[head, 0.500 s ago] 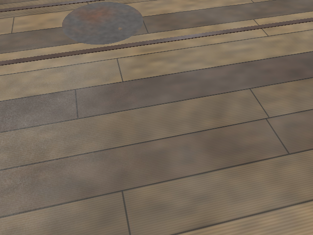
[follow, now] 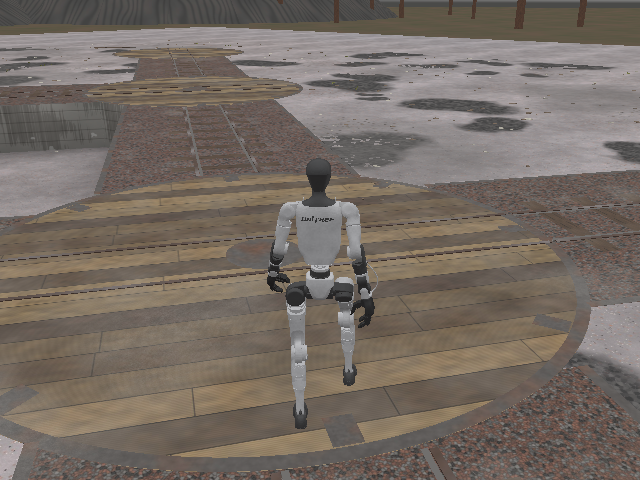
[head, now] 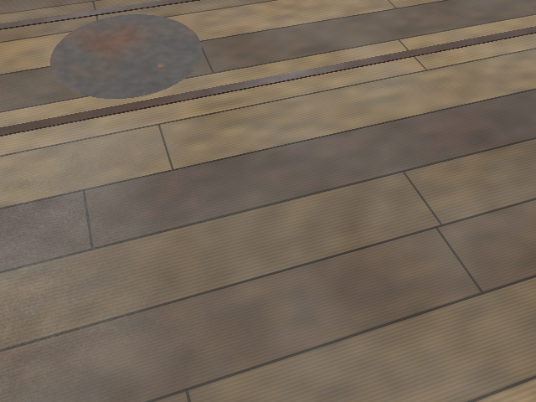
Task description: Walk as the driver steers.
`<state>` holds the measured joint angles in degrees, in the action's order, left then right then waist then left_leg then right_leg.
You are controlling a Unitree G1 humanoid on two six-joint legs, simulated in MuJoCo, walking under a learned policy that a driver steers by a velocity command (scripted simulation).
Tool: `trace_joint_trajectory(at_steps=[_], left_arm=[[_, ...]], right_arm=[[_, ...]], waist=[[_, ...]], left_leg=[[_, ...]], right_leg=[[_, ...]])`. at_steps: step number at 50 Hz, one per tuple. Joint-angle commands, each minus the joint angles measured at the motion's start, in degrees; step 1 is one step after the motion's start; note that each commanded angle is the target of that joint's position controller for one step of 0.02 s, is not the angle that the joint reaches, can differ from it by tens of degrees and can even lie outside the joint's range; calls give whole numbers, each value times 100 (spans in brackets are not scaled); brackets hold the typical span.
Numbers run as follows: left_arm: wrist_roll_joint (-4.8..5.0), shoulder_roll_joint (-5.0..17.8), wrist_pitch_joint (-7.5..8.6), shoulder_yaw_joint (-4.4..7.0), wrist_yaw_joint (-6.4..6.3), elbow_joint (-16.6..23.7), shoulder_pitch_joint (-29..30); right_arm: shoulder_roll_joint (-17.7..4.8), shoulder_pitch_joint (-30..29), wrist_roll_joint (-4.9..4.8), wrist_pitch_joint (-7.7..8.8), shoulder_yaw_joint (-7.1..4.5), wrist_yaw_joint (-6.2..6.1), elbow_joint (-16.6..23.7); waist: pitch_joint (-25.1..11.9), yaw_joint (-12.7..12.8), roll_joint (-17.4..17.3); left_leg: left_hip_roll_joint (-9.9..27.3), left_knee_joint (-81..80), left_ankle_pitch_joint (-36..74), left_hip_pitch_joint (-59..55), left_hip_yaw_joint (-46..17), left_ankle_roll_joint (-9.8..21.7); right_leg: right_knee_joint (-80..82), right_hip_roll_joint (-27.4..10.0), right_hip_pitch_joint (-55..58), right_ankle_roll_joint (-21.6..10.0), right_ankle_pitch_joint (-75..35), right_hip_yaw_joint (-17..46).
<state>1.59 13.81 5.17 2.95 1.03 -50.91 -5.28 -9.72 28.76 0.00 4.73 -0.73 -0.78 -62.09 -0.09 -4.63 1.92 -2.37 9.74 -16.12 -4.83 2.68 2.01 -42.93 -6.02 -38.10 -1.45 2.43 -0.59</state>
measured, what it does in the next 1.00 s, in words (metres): walks ahead: right foot, then left foot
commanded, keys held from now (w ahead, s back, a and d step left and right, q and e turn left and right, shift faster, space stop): w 0.02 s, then no key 0.98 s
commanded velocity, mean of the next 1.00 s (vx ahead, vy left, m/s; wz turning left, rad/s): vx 0.12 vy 0.00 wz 0.00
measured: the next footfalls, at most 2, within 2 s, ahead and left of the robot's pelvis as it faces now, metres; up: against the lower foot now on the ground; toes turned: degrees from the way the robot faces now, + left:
right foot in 0.14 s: +0.29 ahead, -0.14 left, +0.00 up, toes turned -2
left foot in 0.52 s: +0.29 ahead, +0.09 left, +0.00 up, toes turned +1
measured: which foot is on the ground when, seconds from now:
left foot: down 0.00-0.16, up 0.18-0.50, down 0.52-1.00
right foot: up 0.00-0.12, down 0.14-1.00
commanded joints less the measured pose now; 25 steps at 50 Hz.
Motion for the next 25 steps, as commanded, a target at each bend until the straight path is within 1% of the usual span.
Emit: trace_joint_trajectory(at_steps=[1,2,3,4,5,6,7,8,9,10,11,12,13,14,15,16,17,18,19,20,21,22,23,24,25], left_arm=[[24,141,85,-56,88,584,943],[14,176,100,-54,115,638,1029],[-10,225,123,-39,142,672,1039],[-29,331,146,9,158,657,846],[-54,511,167,94,158,544,398],[-67,713,179,211,140,248,-509],[-100,962,160,300,91,16,-1265],[-275,1512,114,369,28,-131,-1917],[-317,1387,0,206,41,6,-1716],[-210,1393,-24,285,128,-93,-1681],[-120,913,-25,175,117,56,-924],[-91,578,5,48,103,148,-291],[-169,418,74,-34,114,168,-37],[-244,432,81,-16,122,98,63],[-326,374,93,-44,113,-5,33],[-368,352,115,-62,100,-81,-3],[-396,354,132,-74,72,-135,-54],[-399,455,119,-57,31,-165,-49],[-368,541,87,-33,-12,-174,-70],[-332,624,39,-13,-50,-191,-114],[-298,686,-15,-1,-78,-211,-158],[-267,696,-68,0,-100,-227,-166],[-233,666,-114,-11,-118,-240,-136],[-195,593,-152,-36,-133,-255,-109],[-171,475,-176,-76,-143,-299,-188]], right_arm=[[-1053,281,-73,35,-212,-64,177],[-1035,248,-83,17,-217,-70,170],[-1038,222,-76,-13,-228,-76,169],[-1113,155,-48,-43,-250,-79,183],[-1181,56,-27,-79,-274,-84,218],[-1163,-82,-8,-124,-268,-82,261],[-1112,-110,7,-123,-234,-63,336],[-706,212,178,-73,-106,-39,486],[-324,1035,178,56,-21,25,187],[-389,1362,-195,95,-57,46,127],[-763,326,-242,55,-123,8,361],[-833,-324,-178,-31,-161,-45,546],[-862,-433,-102,-146,-214,-132,522],[-764,-322,-39,-218,-232,-174,521],[-634,-169,-21,-269,-233,-197,477],[-508,-120,-28,-285,-217,-221,474],[-466,-207,-17,-286,-211,-245,504],[-426,-337,-2,-302,-195,-263,564],[-474,-529,22,-332,-192,-267,611],[-555,-681,21,-380,-210,-259,642],[-618,-794,8,-439,-229,-251,653],[-669,-905,0,-488,-248,-243,665],[-691,-998,9,-517,-265,-236,669],[-701,-1060,41,-521,-279,-231,660],[-715,-1120,90,-516,-289,-228,649]], waist=[[988,43,-640],[1044,98,-624],[980,172,-630],[761,336,-752],[367,595,-898],[-179,1044,-932],[-689,1363,-805],[-1612,1212,570],[-2443,723,1409],[-2916,758,1400],[-1673,724,413],[-826,596,-102],[-585,431,-241],[-454,274,-131],[-424,152,54],[-375,80,180],[-386,61,229],[-477,48,311],[-577,118,296],[-664,181,284],[-668,231,284],[-564,262,293],[-384,246,301],[-187,208,281],[-16,209,214]], left_leg=[[1520,-550,1596,726,-675,840],[1539,-407,1989,604,-591,774],[1540,-163,2603,449,-493,691],[1567,204,3500,310,-453,587],[1523,756,4564,166,-390,468],[1311,1721,5195,271,-255,303],[1014,2871,4609,941,-138,51],[322,4966,1237,2421,-1,-207],[-296,6643,-2541,3049,-859,-363],[-293,7368,-2101,3429,-1260,-399],[203,7301,-1746,3830,-819,-379],[515,6841,-1218,3762,-665,-376],[747,6496,-994,3285,-700,-349],[826,6044,-826,2861,-719,-335],[836,5711,-705,2479,-670,-312],[804,5219,-638,2276,-597,-315],[771,4710,-582,2216,-546,-328],[768,4172,-473,2186,-526,-358],[769,3773,-290,2096,-509,-374],[741,3495,-76,1997,-477,-387],[714,3280,112,1892,-448,-388],[694,3065,273,1801,-427,-368],[652,2772,433,1689,-374,-323],[594,2397,591,1529,-297,-259],[583,2059,628,1412,-281,-190]], right_leg=[[715,183,-25,-35,-399,-163],[917,228,50,-107,-404,-141],[1077,318,228,-181,-364,-169],[1146,437,630,-268,-325,-185],[1118,636,1232,-363,-293,-266],[1187,845,2291,-497,-514,-357],[1236,530,3582,-652,-1455,-114],[836,-911,5406,-1153,-3544,1465],[805,-1765,6022,-1746,-6113,2777],[2021,-2086,5666,-2290,-3206,3623],[2323,-1598,4572,-1891,-1738,2913],[2527,-1305,3403,-1570,-1478,2090],[2656,-1044,2626,-1414,-1703,1568],[2741,-828,2120,-1331,-1797,1183],[2826,-676,1762,-1298,-2022,851],[2843,-552,1568,-1301,-2427,584],[2809,-474,1574,-1306,-2849,405],[2792,-510,1659,-1341,-2799,379],[2816,-524,1741,-1341,-2401,405],[2890,-555,1794,-1332,-1726,479],[2999,-571,1765,-1309,-819,565],[3111,-564,1660,-1257,198,655],[3178,-508,1505,-1159,1127,713],[3179,-414,1342,-1016,1850,738],[3133,-294,1263,-839,2312,756]])
Velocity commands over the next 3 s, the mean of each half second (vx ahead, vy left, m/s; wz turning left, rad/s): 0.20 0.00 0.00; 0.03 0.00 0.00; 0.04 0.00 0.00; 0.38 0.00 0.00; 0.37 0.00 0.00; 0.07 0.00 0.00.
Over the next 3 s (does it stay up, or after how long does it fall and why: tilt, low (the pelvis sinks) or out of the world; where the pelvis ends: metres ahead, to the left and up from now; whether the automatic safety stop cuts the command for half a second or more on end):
stays up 0.77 0.01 -0.01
